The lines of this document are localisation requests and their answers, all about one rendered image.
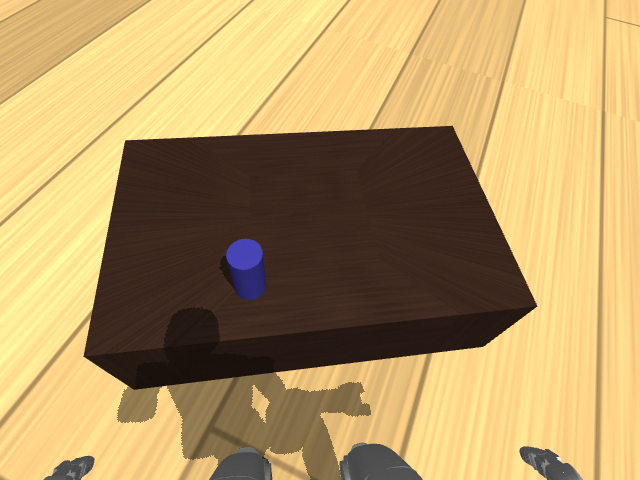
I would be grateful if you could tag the right robot hand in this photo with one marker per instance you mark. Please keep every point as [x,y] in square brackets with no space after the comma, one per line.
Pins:
[548,464]

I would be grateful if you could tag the can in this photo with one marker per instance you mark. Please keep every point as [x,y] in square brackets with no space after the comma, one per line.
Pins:
[246,264]

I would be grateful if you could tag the left robot hand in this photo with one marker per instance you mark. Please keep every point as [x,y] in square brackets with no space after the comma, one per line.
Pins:
[72,470]

